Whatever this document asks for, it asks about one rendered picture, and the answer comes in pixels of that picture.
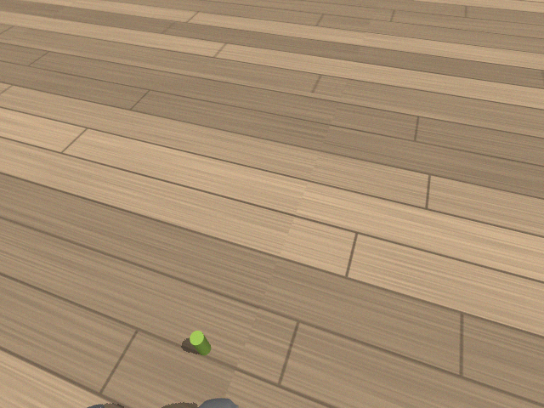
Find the can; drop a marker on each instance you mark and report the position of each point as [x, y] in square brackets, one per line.
[199, 341]

